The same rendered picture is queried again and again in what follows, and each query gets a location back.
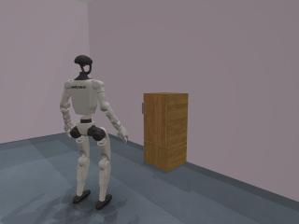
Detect right robot shin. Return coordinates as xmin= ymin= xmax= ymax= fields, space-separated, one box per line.
xmin=98 ymin=161 xmax=111 ymax=202

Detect left robot forearm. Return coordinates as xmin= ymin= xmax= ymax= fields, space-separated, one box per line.
xmin=60 ymin=106 xmax=71 ymax=125

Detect left robot hand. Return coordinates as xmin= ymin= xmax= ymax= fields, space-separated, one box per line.
xmin=64 ymin=123 xmax=74 ymax=138

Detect cupboard door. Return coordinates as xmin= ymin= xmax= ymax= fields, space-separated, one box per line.
xmin=143 ymin=95 xmax=167 ymax=146

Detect left robot upper arm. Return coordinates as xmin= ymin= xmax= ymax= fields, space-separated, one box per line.
xmin=60 ymin=79 xmax=73 ymax=109

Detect right robot forearm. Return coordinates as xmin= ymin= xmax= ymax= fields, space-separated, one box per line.
xmin=105 ymin=102 xmax=122 ymax=131

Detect right robot upper arm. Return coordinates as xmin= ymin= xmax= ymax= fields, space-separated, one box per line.
xmin=92 ymin=79 xmax=107 ymax=112

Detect robot right foot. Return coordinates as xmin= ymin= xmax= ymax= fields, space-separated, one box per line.
xmin=95 ymin=194 xmax=112 ymax=210

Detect right robot hand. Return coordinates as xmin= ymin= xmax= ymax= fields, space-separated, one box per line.
xmin=117 ymin=127 xmax=129 ymax=145

